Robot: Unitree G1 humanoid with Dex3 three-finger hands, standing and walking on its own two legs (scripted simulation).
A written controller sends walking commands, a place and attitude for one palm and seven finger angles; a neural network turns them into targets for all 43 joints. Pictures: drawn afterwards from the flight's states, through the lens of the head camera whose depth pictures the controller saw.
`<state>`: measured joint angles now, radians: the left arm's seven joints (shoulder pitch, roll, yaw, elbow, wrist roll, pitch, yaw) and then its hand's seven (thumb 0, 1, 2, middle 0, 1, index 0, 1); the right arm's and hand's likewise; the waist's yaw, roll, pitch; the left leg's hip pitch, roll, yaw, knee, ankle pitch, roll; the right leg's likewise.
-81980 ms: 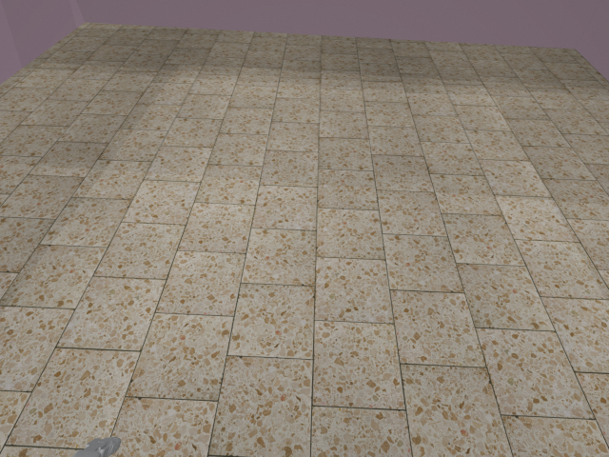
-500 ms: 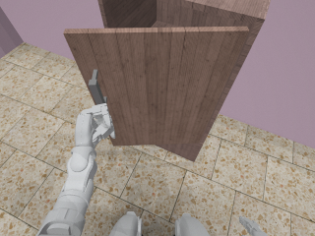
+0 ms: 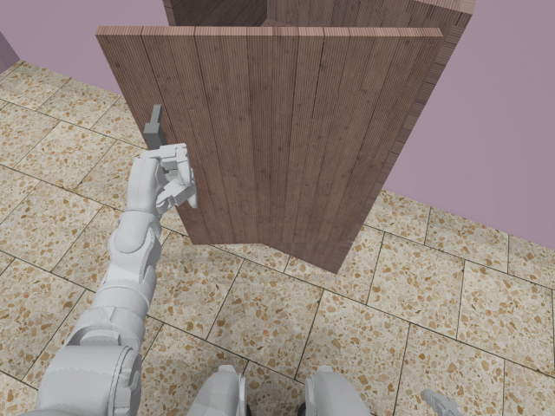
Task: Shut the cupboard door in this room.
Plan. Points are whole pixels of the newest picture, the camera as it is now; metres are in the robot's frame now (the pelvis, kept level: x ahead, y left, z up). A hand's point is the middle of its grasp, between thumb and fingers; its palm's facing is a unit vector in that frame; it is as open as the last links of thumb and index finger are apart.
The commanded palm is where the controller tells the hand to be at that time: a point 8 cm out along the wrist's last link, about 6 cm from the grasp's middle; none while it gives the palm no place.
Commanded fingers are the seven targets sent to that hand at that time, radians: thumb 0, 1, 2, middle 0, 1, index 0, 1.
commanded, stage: push the door shut along its arc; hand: left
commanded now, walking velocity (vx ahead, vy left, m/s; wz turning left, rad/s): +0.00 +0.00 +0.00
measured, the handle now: (166, 148) +0.50 +0.17 +0.05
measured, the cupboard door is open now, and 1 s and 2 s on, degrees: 26 15 0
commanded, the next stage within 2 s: pull the fist back off the door in 1.46 s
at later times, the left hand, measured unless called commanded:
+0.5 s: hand (212, 153) +0.49 +0.10 +0.05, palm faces -0.20 -0.98 -0.03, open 3.1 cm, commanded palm +0.48 +0.15 +0.05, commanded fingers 0.00 0.90 0.90 -1.30 -1.50 -1.30 -1.50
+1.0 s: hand (233, 130) +0.53 +0.07 +0.06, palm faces -0.32 -0.95 -0.04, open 3.1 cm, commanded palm +0.54 +0.11 +0.05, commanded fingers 0.00 0.90 0.90 -1.30 -1.50 -1.30 -1.50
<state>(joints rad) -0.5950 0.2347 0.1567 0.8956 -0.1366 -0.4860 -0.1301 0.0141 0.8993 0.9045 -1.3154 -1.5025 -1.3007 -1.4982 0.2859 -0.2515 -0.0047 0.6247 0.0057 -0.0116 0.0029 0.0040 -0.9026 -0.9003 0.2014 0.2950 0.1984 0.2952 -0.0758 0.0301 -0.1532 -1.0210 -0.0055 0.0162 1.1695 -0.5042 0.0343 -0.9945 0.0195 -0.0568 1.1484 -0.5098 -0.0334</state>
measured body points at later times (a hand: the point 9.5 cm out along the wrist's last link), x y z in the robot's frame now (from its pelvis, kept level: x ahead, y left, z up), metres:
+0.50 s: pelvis -0.01 +0.01 -0.01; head +0.12 +0.01 +0.42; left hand +0.50 +0.15 +0.05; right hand +0.01 -0.26 -0.13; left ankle +0.03 +0.10 -0.64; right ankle +0.02 -0.10 -0.64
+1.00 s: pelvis -0.01 +0.00 -0.03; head +0.15 +0.01 +0.40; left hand +0.55 +0.12 +0.06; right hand -0.02 -0.26 -0.14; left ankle +0.03 +0.10 -0.64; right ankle +0.02 -0.10 -0.64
